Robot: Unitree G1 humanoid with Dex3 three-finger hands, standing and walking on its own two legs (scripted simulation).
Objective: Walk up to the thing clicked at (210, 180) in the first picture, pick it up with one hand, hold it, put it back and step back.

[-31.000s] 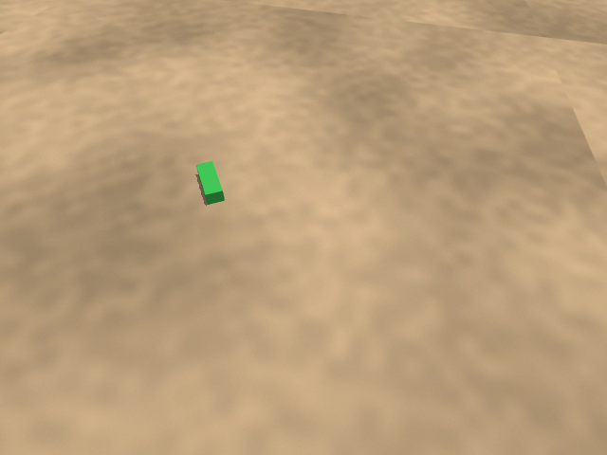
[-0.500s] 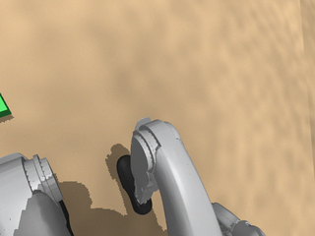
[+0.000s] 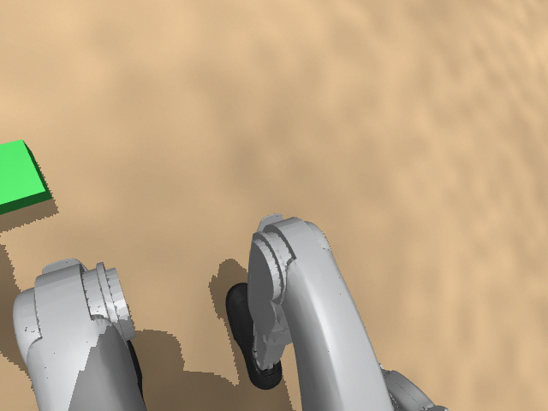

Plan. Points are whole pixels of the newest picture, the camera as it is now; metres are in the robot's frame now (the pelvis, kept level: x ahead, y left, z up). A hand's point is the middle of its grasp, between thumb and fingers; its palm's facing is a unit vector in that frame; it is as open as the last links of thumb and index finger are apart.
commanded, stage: settle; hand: left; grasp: from above
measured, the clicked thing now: out of the picture +0.42 +0.34 -0.24
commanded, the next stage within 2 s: lift in 0.50 s
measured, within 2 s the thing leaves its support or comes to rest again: neither
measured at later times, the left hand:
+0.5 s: hand out of the picture +0.40 +0.33 -0.14, palm faces -0.41 -0.13 -0.90, open 11.2 cm
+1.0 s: hand out of the picture +0.37 +0.34 -0.05, palm faces -0.44 -0.14 -0.89, open 11.1 cm
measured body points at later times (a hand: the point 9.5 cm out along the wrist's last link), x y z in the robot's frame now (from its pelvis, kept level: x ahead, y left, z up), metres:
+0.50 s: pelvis +0.00 -0.01 +0.03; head +0.21 +0.07 +0.41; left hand +0.42 +0.33 -0.09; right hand +0.09 -0.27 -0.08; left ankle +0.06 +0.13 -0.27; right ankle +0.11 -0.11 -0.27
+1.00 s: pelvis -0.01 -0.01 +0.09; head +0.19 +0.07 +0.48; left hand +0.39 +0.34 +0.00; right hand +0.11 -0.27 -0.03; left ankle +0.06 +0.13 -0.27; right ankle +0.11 -0.11 -0.27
